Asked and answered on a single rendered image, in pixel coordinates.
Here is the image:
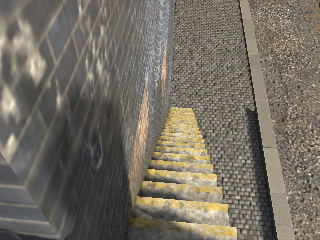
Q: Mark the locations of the stairs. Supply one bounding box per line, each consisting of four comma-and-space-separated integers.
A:
124, 107, 238, 240

